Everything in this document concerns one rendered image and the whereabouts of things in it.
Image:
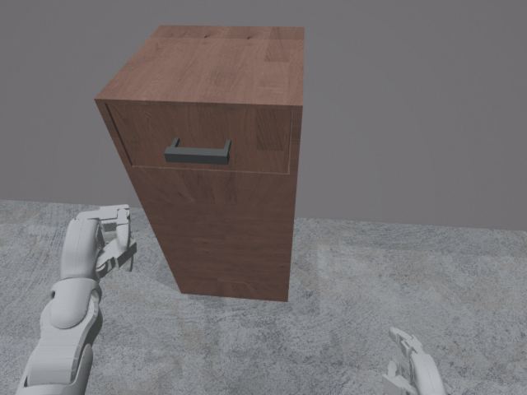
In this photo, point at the robot right hand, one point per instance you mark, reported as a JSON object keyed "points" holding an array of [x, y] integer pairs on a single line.
{"points": [[420, 377]]}

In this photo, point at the robot left forearm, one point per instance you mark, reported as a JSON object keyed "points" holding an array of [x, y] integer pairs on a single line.
{"points": [[70, 322]]}

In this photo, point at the robot left hand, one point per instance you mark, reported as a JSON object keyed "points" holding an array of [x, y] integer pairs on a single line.
{"points": [[84, 242]]}

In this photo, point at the cabinet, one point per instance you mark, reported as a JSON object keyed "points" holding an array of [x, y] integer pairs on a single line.
{"points": [[224, 233]]}

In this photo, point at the handle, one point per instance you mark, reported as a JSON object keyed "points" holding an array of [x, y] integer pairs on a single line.
{"points": [[197, 155]]}

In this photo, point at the drawer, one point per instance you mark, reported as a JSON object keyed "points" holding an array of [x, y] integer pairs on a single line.
{"points": [[260, 138]]}

